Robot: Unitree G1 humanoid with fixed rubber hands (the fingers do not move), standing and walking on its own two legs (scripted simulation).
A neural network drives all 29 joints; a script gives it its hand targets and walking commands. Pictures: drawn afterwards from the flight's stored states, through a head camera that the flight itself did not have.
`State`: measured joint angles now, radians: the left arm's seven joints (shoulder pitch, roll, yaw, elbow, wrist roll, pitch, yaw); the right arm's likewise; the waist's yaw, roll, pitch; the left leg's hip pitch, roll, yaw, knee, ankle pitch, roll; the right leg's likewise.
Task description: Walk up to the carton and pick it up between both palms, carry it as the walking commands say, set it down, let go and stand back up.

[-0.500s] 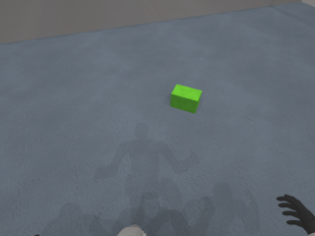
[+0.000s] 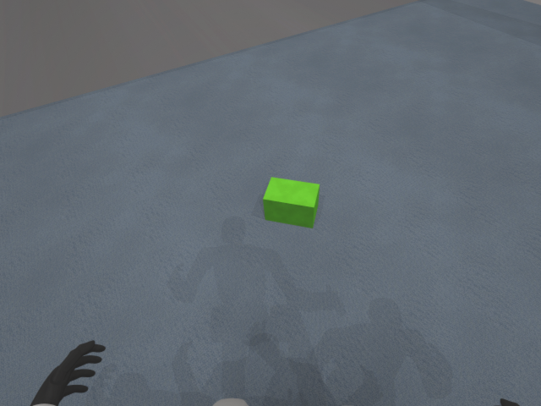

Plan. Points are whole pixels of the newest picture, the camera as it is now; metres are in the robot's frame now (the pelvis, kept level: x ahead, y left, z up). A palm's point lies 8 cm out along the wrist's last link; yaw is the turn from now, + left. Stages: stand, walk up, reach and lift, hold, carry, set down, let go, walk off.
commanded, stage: walk up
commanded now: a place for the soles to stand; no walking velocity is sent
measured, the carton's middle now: (291, 202) +1.08 -0.05 -0.68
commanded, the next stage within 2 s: none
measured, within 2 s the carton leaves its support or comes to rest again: neither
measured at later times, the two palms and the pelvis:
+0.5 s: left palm (97, 275) +0.36 +0.35 -0.05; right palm (475, 282) +0.30 -0.31 -0.02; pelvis +0.22 +0.03 +0.01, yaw +0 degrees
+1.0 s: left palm (98, 230) +0.47 +0.39 -0.06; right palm (398, 159) +0.62 -0.27 -0.03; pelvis +0.45 +0.04 -0.01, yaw +3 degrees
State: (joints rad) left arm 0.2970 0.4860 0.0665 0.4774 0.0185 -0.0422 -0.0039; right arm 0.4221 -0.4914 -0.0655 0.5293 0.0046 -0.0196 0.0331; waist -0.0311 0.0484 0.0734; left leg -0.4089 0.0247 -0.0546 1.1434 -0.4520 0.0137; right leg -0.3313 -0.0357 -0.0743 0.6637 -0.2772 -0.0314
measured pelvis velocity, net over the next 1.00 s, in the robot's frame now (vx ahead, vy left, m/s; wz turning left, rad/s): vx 0.45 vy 0.04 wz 0.06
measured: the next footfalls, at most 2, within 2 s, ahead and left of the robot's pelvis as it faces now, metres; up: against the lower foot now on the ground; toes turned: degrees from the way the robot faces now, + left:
left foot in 0.22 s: +0.26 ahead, +0.16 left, +0.00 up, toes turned +7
right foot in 0.60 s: +0.43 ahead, -0.11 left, +0.00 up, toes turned -4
